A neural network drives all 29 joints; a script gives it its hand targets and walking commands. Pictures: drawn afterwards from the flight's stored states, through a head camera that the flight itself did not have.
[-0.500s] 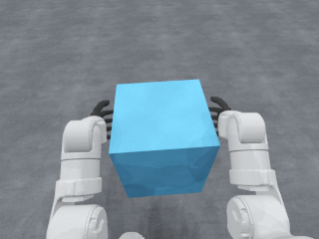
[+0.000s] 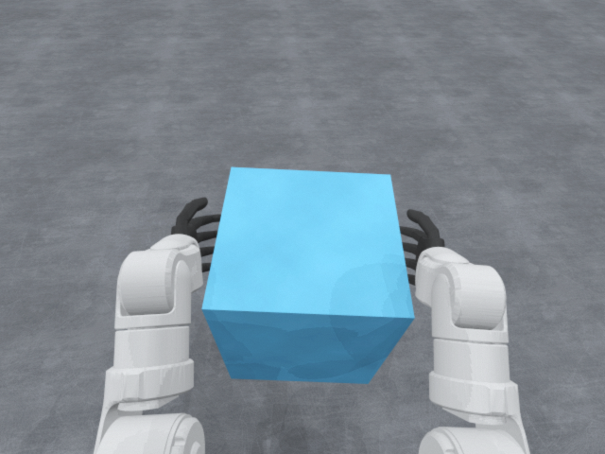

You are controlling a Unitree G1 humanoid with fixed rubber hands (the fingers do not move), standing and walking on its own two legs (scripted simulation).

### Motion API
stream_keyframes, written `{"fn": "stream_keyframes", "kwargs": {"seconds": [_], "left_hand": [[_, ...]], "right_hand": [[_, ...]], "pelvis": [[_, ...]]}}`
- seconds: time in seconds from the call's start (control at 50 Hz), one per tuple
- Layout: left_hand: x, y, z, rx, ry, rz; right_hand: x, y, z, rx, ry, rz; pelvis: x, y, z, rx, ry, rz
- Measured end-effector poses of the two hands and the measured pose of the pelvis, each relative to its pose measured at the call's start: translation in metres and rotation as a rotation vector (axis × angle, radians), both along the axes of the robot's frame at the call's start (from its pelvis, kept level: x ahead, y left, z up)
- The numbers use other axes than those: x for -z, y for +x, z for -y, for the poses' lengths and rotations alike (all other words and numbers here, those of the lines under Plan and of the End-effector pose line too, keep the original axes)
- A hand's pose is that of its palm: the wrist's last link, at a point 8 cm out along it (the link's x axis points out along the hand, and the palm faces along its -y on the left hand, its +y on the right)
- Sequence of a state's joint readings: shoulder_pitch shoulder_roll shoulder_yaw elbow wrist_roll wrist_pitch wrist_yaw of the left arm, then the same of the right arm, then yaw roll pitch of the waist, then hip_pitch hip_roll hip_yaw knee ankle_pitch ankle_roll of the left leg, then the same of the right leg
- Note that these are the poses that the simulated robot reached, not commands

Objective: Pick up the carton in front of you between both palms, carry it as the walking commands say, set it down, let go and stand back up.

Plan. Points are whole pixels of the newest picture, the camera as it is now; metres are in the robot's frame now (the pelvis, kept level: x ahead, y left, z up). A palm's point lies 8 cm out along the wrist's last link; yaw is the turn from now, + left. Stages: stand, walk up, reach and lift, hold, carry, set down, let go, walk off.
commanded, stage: carry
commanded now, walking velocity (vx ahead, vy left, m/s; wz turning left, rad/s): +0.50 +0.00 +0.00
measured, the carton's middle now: (305, 284) +0.36 +0.00 +0.02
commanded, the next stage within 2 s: none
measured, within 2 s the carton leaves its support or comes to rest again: neither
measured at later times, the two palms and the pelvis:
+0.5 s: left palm (220, 177) +0.53 +0.13 +0.07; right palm (399, 173) +0.55 -0.17 +0.06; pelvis +0.28 -0.04 +0.00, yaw +3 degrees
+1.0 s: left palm (220, 115) +0.69 +0.15 +0.07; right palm (379, 122) +0.68 -0.15 +0.07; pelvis +0.42 +0.00 -0.02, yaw -1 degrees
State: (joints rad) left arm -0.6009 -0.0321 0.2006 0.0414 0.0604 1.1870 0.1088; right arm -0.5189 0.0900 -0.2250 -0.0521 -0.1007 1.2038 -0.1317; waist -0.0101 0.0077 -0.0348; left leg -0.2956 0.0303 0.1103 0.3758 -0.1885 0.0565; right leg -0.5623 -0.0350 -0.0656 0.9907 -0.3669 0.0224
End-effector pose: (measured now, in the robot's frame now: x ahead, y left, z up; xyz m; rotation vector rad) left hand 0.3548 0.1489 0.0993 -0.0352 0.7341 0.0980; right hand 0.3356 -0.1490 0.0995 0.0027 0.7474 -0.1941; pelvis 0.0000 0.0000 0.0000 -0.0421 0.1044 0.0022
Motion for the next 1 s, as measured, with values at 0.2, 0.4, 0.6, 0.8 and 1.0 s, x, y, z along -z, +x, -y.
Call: {"fn": "stream_keyframes", "kwargs": {"seconds": [0.2,0.4,0.6,0.8,1.0], "left_hand": [[0.010,0.068,0.018,-0.054,-0.026,0.043],[0.044,0.135,0.026,-0.109,0.043,-0.066],[0.022,0.220,0.008,-0.120,0.035,0.020],[0.023,0.309,-0.010,-0.084,-0.005,0.038],[0.027,0.335,0.003,-0.043,0.010,0.026]], "right_hand": [[0.006,0.078,0.019,0.031,0.059,0.047],[0.050,0.170,0.026,-0.080,0.056,-0.065],[0.026,0.257,0.008,-0.098,0.040,0.022],[0.018,0.334,-0.009,-0.059,0.005,0.040],[0.031,0.344,0.004,-0.001,0.039,0.029]], "pelvis": [[0.005,0.127,0.014,0.003,0.013,0.021],[0.012,0.239,0.041,-0.056,0.033,0.042],[0.005,0.329,0.026,-0.044,0.044,0.060],[0.017,0.402,0.001,0.000,0.063,0.047],[0.018,0.416,-0.002,0.021,0.058,0.032]]}}
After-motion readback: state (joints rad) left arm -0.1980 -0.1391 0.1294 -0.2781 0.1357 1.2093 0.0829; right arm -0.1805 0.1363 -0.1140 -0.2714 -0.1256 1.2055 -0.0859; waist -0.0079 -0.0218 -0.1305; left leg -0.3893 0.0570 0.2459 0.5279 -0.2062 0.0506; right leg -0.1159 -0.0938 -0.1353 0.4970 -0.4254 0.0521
